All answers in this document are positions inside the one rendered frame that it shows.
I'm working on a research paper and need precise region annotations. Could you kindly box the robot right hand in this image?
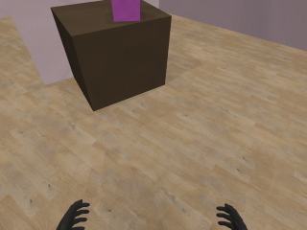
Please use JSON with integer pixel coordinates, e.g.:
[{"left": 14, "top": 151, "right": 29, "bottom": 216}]
[{"left": 216, "top": 203, "right": 248, "bottom": 230}]

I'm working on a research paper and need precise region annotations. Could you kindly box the carton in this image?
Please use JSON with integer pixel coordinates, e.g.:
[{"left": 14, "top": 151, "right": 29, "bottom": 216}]
[{"left": 111, "top": 0, "right": 140, "bottom": 22}]

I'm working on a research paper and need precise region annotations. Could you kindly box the pedestal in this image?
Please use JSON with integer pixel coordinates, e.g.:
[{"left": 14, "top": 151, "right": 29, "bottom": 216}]
[{"left": 50, "top": 0, "right": 172, "bottom": 112}]

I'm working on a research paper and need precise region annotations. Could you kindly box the robot left hand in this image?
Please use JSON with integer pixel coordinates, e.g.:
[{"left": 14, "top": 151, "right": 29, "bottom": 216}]
[{"left": 56, "top": 199, "right": 90, "bottom": 230}]

